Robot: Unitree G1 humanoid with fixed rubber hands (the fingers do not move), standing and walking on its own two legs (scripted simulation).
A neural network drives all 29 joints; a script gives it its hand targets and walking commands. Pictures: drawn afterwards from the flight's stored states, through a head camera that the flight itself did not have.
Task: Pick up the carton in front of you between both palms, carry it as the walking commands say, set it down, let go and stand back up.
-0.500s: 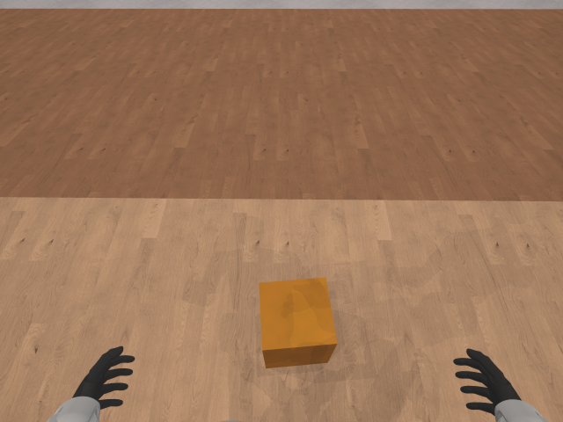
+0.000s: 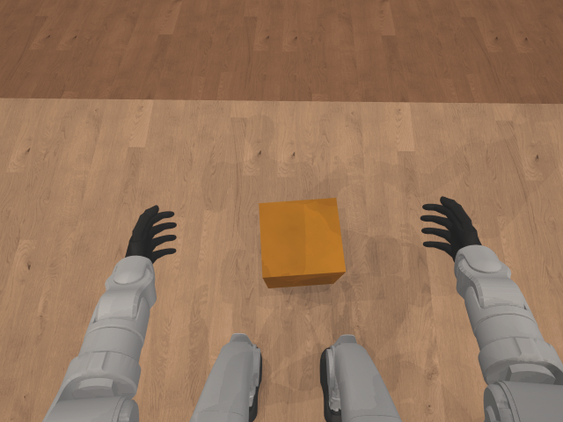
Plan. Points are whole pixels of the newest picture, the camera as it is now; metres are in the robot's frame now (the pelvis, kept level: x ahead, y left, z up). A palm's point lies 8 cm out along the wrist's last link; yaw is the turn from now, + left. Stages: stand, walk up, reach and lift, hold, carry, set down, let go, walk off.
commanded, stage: reach and lift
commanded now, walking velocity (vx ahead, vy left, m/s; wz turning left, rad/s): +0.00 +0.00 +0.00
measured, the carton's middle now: (299, 246) +0.46 -0.02 -0.57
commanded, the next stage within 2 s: none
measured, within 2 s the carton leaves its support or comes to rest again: neither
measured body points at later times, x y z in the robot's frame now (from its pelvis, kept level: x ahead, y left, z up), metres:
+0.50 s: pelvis -0.04 -0.01 -0.05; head +0.28 -0.02 +0.26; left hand +0.48 +0.18 -0.17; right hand +0.51 -0.20 -0.17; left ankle +0.04 +0.13 -0.66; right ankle +0.04 -0.12 -0.66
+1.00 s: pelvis -0.06 +0.00 -0.25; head +0.29 -0.01 +0.02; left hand +0.46 +0.19 -0.41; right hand +0.49 -0.21 -0.41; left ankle +0.04 +0.14 -0.66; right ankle +0.04 -0.12 -0.66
